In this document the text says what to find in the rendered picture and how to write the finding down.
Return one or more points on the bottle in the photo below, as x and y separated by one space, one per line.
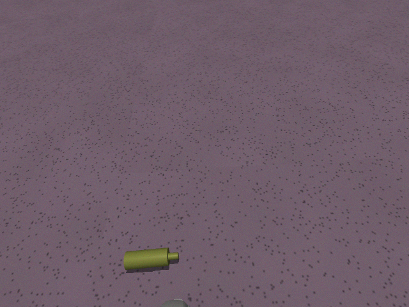
148 258

